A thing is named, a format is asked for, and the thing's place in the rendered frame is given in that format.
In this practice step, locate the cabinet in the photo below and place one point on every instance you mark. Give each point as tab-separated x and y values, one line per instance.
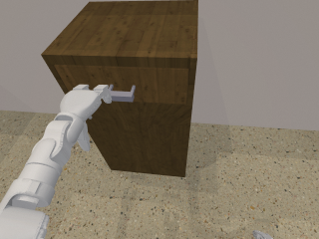
139	137

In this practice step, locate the handle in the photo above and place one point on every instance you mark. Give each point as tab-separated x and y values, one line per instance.
120	96

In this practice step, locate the left robot upper arm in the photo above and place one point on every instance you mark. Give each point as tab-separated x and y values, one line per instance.
22	223

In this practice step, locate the robot left forearm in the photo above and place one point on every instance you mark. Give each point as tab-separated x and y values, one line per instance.
35	186

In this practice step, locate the drawer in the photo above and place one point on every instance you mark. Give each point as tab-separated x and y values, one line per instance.
153	85

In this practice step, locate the left robot hand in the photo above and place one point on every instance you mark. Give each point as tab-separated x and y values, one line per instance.
83	102

